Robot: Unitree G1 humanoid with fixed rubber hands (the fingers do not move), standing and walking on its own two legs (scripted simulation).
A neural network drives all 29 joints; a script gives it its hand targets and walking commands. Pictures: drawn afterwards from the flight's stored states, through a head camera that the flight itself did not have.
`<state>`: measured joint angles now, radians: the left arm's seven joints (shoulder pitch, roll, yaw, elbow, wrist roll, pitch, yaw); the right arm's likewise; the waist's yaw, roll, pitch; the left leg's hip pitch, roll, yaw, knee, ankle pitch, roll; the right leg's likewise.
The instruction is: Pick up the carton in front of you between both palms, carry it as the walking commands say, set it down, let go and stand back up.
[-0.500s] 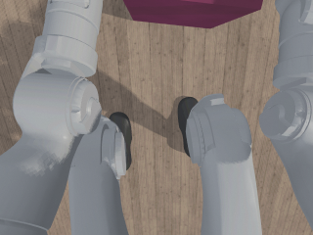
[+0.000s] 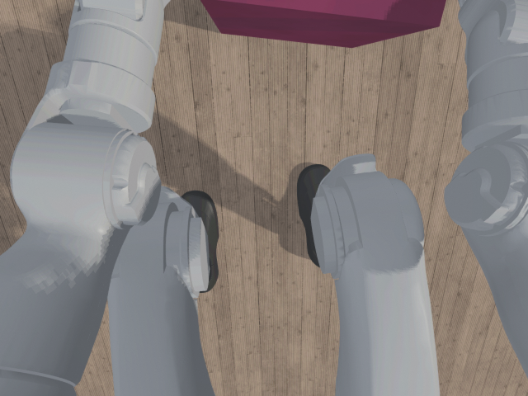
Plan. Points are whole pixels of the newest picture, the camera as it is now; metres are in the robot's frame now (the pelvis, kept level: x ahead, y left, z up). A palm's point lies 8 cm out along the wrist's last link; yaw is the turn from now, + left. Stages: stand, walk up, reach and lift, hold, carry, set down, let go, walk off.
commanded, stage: set down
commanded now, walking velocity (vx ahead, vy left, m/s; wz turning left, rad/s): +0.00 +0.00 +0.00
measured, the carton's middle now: out of the picture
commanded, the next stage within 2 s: let go in 1.30 s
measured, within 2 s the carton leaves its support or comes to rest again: neither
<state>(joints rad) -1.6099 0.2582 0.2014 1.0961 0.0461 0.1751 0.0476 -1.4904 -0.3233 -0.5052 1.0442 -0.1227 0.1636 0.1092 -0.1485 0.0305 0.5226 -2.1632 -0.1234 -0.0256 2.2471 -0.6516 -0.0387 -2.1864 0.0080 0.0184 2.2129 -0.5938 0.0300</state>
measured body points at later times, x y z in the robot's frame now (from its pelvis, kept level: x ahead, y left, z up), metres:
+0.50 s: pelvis +0.00 -0.01 +0.03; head +0.36 -0.06 +0.29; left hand +0.62 +0.05 -0.10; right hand +0.54 -0.31 -0.10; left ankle +0.10 +0.11 -0.34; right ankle +0.11 -0.13 -0.34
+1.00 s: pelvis +0.02 -0.01 +0.15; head +0.36 -0.05 +0.44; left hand +0.63 +0.06 +0.05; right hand +0.54 -0.32 +0.05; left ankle +0.10 +0.11 -0.34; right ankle +0.11 -0.13 -0.34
